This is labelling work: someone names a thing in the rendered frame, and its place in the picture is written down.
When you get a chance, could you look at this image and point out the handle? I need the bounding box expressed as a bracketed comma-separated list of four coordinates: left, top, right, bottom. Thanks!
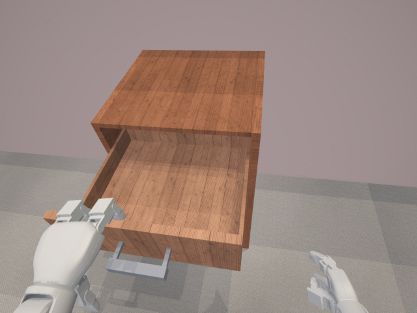
[105, 241, 172, 281]

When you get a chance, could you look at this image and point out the robot left hand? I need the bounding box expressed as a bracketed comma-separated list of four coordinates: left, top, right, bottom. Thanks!
[33, 198, 126, 312]

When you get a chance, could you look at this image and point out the drawer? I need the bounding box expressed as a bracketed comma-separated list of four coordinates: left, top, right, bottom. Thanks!
[43, 129, 252, 271]

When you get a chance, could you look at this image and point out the robot right forearm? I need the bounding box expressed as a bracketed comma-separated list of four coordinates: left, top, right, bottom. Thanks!
[335, 300, 369, 313]

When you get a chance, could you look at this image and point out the robot left forearm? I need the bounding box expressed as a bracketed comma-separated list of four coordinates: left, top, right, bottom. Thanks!
[13, 283, 78, 313]

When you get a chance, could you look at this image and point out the robot right hand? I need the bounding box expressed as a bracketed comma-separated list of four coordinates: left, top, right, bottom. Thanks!
[307, 251, 359, 313]

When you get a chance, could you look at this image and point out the cabinet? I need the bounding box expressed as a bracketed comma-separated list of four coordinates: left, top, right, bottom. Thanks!
[91, 50, 265, 249]

